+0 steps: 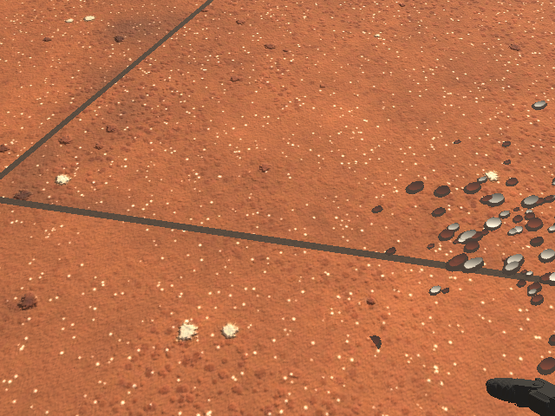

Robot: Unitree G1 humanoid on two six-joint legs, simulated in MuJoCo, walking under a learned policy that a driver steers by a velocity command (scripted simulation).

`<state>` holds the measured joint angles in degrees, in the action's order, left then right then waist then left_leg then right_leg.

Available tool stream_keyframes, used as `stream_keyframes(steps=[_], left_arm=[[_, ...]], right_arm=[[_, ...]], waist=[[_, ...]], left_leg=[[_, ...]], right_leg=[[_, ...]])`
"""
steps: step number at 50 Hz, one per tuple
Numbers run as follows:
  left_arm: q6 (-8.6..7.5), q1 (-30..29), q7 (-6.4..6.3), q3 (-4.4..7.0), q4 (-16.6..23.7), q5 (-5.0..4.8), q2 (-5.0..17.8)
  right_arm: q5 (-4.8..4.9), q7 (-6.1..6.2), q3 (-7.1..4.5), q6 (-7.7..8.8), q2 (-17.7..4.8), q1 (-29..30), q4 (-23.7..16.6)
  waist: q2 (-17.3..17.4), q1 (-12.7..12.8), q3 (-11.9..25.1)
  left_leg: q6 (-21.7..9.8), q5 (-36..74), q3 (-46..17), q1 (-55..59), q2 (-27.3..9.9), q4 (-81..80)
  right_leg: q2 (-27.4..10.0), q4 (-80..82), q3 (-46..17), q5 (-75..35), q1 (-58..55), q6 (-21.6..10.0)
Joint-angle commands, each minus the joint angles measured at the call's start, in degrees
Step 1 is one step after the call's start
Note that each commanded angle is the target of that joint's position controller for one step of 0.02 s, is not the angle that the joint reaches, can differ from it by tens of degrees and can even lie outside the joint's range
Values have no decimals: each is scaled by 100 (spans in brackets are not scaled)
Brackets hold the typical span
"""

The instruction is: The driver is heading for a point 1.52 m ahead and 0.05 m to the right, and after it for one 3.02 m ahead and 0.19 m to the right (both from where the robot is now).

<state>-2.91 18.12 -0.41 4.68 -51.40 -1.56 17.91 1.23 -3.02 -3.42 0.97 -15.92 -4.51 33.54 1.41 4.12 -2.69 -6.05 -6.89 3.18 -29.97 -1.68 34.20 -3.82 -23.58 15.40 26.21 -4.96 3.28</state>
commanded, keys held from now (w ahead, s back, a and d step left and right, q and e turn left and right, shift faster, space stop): w+q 0.08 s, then w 0.92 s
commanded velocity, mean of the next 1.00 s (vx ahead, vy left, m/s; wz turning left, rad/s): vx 0.50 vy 0.00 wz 0.19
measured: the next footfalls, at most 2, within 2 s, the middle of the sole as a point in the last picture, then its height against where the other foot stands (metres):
right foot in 0.54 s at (341, 396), level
left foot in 1.08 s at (232, 290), level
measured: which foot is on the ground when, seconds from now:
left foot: down 0.00-0.56, up 0.58-1.00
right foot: down 0.00-0.02, up 0.04-0.52, down 0.54-1.00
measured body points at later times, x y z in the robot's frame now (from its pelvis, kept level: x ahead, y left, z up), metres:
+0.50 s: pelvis +0.28 +0.00 +0.01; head +0.31 +0.02 +0.46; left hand +0.46 +0.27 -0.07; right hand +0.35 -0.28 -0.10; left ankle +0.13 +0.09 -0.72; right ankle +0.46 -0.10 -0.70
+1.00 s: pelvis +0.56 +0.03 +0.02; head +0.59 +0.04 +0.47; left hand +0.51 +0.31 -0.11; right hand +0.81 -0.16 -0.06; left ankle +0.71 +0.20 -0.69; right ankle +0.46 -0.09 -0.72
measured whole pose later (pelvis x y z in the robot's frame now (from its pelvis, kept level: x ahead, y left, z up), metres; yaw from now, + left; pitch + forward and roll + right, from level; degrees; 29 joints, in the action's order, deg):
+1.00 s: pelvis +0.56 +0.03 +0.02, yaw +9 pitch +2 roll -2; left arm -3.7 20.6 0.6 2.7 -51.0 -1.1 16.4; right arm 0.9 -1.7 -2.1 4.2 -14.7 -4.0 39.2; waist 2.0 5.4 -1.1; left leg -0.6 1.7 -1.3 -34.2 -4.3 31.1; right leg 2.9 -13.1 1.9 17.2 -1.9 -1.7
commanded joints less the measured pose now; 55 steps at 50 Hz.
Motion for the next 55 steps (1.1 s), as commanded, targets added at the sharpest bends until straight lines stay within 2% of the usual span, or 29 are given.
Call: stream_keyframes(steps=[1, 2, 3, 4, 5, 6, 7, 11, 16, 20, 23, 25, 26, 27, 28, 29, 30, 31, 32, 33, 34, 37, 43, 48, 51, 52, 53, 54, 55], left_arm=[[-63, -68, -30, 13, 600, 254, 424], [-277, 16, 46, -122, 869, 217, 236], [-420, -694, 116, 20, 983, -11, 804], [-503, -921, 143, 0, 1088, -89, 787], [-518, -839, 95, -17, 966, 13, 686], [-470, -712, 72, 18, 878, 108, 729], [-389, -568, 87, 32, 819, 122, 726], [-207, -771, 62, -34, 853, 217, 425], [-256, -1660, 130, -122, 1073, 158, 238], [-323, -2180, 242, -140, 1266, 102, 271], [-375, -2199, 335, -120, 1352, 109, 356], [-394, -1823, 341, -64, 1275, 112, 478], [-403, -1257, 309, 24, 1119, 126, 619], [-405, -397, 269, 127, 920, 167, 878], [-398, 432, 231, 245, 826, 262, 1371], [-354, 779, 269, 214, 628, 132, 1162], [-334, 514, 264, 89, 669, 24, 800], [-290, 118, 229, 35, 751, 74, 641], [-263, -241, 221, -13, 789, 141, 543], [-280, -446, 216, -63, 826, 201, 404], [-291, -537, 216, -82, 833, 235, 374], [-354, -496, 200, -48, 725, 161, 513], [-270, -105, 102, -3, 510, 82, 719], [-123, 397, 77, 22, 242, 31, 815], [-27, 341, 31, 73, 180, 16, 931], [0, 217, 16, 85, 195, 9, 979], [25, 174, 4, 41, 215, 31, 872], [9, 189, -9, -86, 361, 161, 590], [-121, 920, 47, -299, 462, 162, -107]], right_arm=[[50, 221, -672, -72, -1708, -2193, 199], [13, 165, -610, 52, -1873, -1985, -70], [-18, 97, -459, 151, -1342, -1934, -57], [-41, 93, -395, 219, -1171, -1745, -12], [-41, 106, -337, 243, -992, -1339, -25], [-85, 126, -264, 257, -785, -1034, -80], [-140, 150, -221, 265, -704, -885, -129], [-118, 249, -234, 359, -826, -1085, 97], [-83, 333, -227, 348, -885, -1429, 398], [-48, 334, -247, 323, -935, -1772, 687], [-38, 372, -274, 240, -969, -1889, 838], [-34, 395, -294, 186, -1030, -1804, 866], [-39, 400, -280, 156, -1028, -1698, 854], [-82, 405, -201, 144, -875, -1676, 806], [-137, 383, -56, 200, -444, -2214, 681], [-58, 369, 14, 289, -290, -2437, 751], [61, 340, -99, 355, -820, -1928, 669], [110, 321, -107, 395, -890, -1392, 518], [27, 319, -101, 411, -845, -1090, 451], [-53, 326, -136, 388, -820, -1067, 464], [-59, 320, -131, 349, -720, -1219, 516], [-83, 344, -79, 254, -478, -1291, 554], [-88, 280, 25, 351, -241, -162, 312], [-14, 126, 34, 427, -281, 588, 68], [-30, 62, -27, 456, -463, 412, 62], [-51, 73, -97, 461, -589, -11, 173], [-73, 116, -231, 456, -836, -835, 431], [-138, 181, -351, 432, -1227, -1862, 627], [-148, 173, -443, 404, -1701, -2123, 748]], waist=[[920, -1078, 1413], [1410, -768, 2373], [561, -1107, 2012], [438, -967, 1266], [-82, -669, 888], [-4, -466, 699], [118, -333, 652], [101, -345, 450], [234, -721, 144], [245, -925, -131], [324, -853, -134], [461, -630, 71], [444, -300, 439], [311, 91, 1141], [-717, 99, 2155], [-1844, 114, 2622], [-1190, 235, 1830], [-789, 163, 1130], [-454, -12, 575], [-486, -190, 399], [-583, -330, 353], [-606, -460, 277], [-456, -109, 65], [-475, 122, -122], [-596, -126, 26], [-634, -407, 287], [-528, -809, 830], [-17, -1187, 1700], [1532, -803, 2390]], left_leg=[[-940, -80, -1915, 4280, -770, -383], [-1938, -1305, -5103, 5259, -1796, -1453], [-1575, -1444, -4680, 5053, -1695, -1797], [-1353, -1088, -3842, 4293, -1493, -1804], [-1135, -467, -3145, 3450, -1241, -1793], [-1015, 231, -2651, 2839, -1060, -1847], [-976, 604, -2413, 2446, -947, -1977], [-1012, 1463, -1713, 1946, -777, -2308], [-660, 758, -1252, 2051, -563, -2407], [-661, 564, -1427, 2572, -863, -2265], [-570, 1111, -1597, 3197, -1146, -1914], [-438, 2211, -1562, 3357, -1127, -1492], [-324, 3178, -1378, 3292, -913, -833], [-142, 3133, -1132, 2752, -610, 298], [247, 1155, -860, 805, 83, 2400], [478, -2548, -1026, -587, 740, 3785], [420, -2463, -1338, -1258, 377, 4246], [375, -1975, -1089, -1406, 65, 4150], [382, -1541, -893, -1283, -186, 3737], [397, -1239, -892, -1000, -386, 3356], [430, -1079, -873, -691, -469, 3193], [589, -809, -727, -598, -574, 2643], [702, 1019, -462, -566, -449, 518], [566, 1013, -412, -640, -255, -320], [332, 374, -358, -251, -114, -565], [214, 301, -202, 404, 49, -696], [35, 434, -100, 1617, 148, -772], [-327, 683, -1064, 3385, -756, -489], [-1288, -435, -3782, 5306, -2036, -1007]], right_leg=[[-353, -4176, -200, -1920, 2988, -349], [623, -5553, -1520, 931, 4512, -217], [284, -5722, -2110, 485, 5127, -310], [73, -5348, -2013, -32, 5229, -431], [-199, -4840, -1993, -463, 4875, -425], [-376, -4397, -1991, -737, 4469, -386], [-456, -4259, -1988, -919, 4134, -342], [-404, -3373, -1808, -1684, 4094, -42], [-170, -1502, -1727, -3363, 4013, -14], [-42, -843, -1733, -3383, 4148, -185], [36, -533, -1730, -2755, 4221, -423], [229, -443, -1543, -2276, 3615, -607], [426, -292, -1346, -2323, 2767, -760], [147, -484, -1568, -2601, 1328, -1019], [-1221, -631, -3556, -2359, -1009, -1785], [-1890, 323, -5683, -1123, -1878, -2309], [-1743, 612, -5420, -172, -1395, -2028], [-1546, 721, -4638, -180, -602, -1795], [-1309, 914, -4054, -708, 278, -1700], [-1122, 1053, -3699, -1193, 805, -1644], [-989, 1197, -3461, -1536, 1139, -1632], [-893, 1506, -2876, -2349, 1503, -1763], [-563, 1634, -1979, -2947, 1336, -1498], [-913, 1349, -2072, -2963, 546, -1441], [-1099, 849, -2122, -3834, 92, -1289], [-1000, 349, -1999, -4712, 103, -1199], [-714, -626, -1771, -5204, 383, -1048], [-404, -2290, -1544, -3933, 1488, -841], [679, -4307, -1499, -131, 3846, -469]])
